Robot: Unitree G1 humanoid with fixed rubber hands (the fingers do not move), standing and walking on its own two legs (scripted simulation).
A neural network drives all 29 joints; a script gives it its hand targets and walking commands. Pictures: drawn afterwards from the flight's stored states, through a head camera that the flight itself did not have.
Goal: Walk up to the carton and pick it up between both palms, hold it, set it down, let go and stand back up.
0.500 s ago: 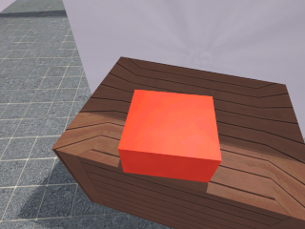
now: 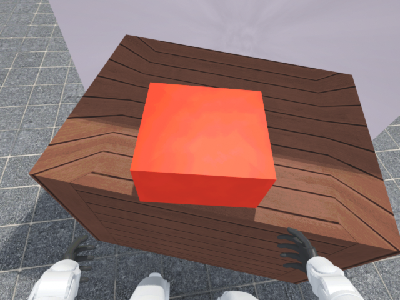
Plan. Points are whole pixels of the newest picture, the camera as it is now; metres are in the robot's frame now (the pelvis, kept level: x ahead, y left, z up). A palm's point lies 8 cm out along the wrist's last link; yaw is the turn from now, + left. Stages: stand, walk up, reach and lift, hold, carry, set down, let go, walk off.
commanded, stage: reach and lift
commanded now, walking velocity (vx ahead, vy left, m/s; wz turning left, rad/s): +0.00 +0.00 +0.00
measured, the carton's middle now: (202, 144) +0.46 -0.01 -0.03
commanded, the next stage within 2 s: none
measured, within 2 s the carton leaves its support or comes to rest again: neither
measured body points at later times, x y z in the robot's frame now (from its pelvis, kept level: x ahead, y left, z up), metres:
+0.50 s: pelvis +0.02 -0.01 +0.03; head +0.06 +0.01 +0.47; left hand +0.20 +0.25 -0.08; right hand +0.20 -0.23 -0.07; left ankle +0.07 +0.12 -0.70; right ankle -0.03 -0.09 -0.70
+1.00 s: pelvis +0.03 +0.01 +0.04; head +0.04 +0.03 +0.49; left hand +0.22 +0.24 -0.05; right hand +0.19 -0.25 -0.03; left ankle +0.07 +0.12 -0.70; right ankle -0.03 -0.09 -0.70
